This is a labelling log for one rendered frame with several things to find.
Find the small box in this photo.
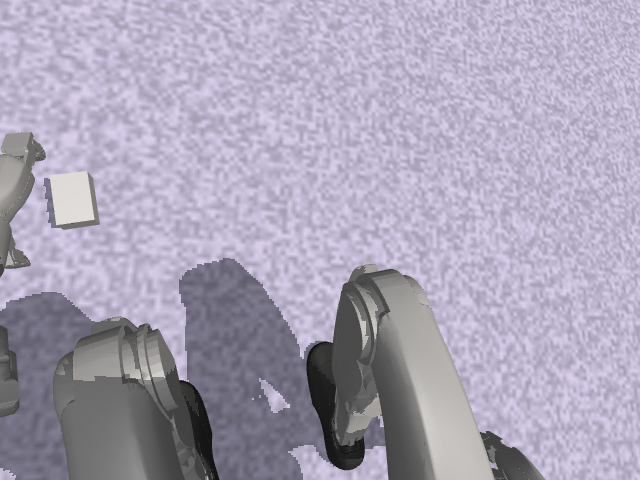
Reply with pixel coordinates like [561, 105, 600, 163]
[49, 171, 100, 230]

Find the left robot arm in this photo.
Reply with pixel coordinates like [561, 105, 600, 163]
[0, 217, 20, 417]

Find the left robot hand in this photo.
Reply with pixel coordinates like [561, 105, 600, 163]
[0, 132, 46, 269]

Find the right robot foot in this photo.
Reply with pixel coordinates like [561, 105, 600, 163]
[306, 342, 365, 470]

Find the left robot foot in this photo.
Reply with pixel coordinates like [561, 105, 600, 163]
[179, 381, 219, 480]

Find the right robot hand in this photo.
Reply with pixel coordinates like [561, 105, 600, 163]
[480, 431, 545, 480]

